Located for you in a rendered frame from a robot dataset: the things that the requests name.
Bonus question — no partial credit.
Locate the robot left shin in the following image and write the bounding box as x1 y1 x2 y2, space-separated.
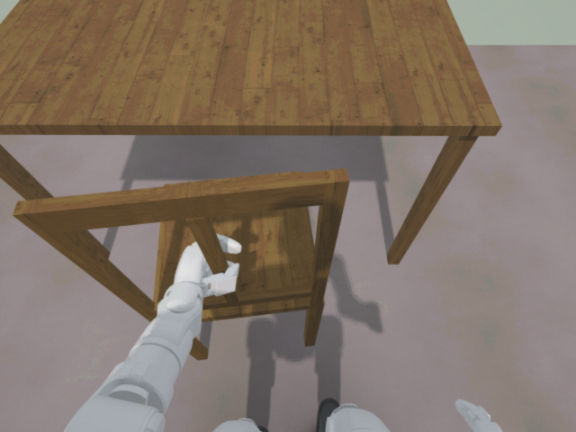
239 418 260 431

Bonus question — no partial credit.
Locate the robot left forearm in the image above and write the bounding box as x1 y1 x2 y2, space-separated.
64 282 203 432

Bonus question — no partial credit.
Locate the left robot hand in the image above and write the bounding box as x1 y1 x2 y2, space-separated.
174 234 241 298

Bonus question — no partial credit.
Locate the right robot hand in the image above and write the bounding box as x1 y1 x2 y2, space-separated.
455 400 502 432

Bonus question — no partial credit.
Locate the chair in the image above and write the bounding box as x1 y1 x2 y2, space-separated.
13 168 350 360

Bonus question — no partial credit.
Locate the robot left upper arm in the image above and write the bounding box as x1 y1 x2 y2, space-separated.
69 395 166 432

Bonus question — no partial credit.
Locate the table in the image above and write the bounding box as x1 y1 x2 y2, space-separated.
0 0 502 265

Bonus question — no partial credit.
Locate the right robot thigh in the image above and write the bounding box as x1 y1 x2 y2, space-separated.
326 408 390 432

